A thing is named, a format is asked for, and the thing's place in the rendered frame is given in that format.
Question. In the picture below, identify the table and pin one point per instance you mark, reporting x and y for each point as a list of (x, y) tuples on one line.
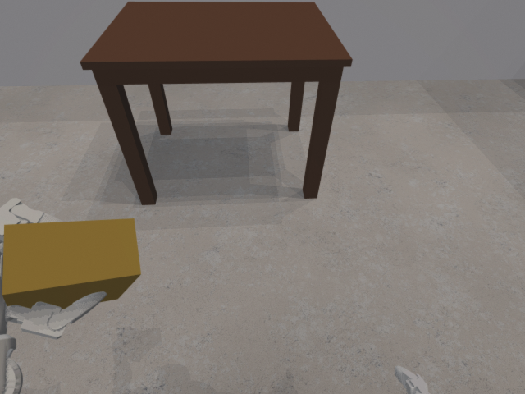
[(156, 43)]

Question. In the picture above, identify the robot left hand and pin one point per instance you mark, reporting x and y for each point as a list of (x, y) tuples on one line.
[(42, 319)]

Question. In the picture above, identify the robot left forearm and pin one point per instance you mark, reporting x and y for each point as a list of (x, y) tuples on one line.
[(11, 378)]

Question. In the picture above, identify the robot right hand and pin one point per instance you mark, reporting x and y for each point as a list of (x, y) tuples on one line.
[(414, 384)]

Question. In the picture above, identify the sponge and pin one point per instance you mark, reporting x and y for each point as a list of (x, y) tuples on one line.
[(60, 262)]

